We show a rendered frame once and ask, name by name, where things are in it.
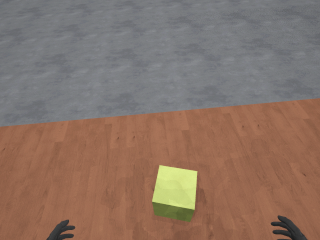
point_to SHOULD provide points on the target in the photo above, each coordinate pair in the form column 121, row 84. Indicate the robot right hand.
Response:
column 293, row 231

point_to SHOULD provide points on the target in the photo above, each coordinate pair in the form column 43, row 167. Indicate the robot left hand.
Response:
column 60, row 228

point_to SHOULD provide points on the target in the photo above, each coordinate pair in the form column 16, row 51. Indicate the carton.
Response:
column 175, row 193

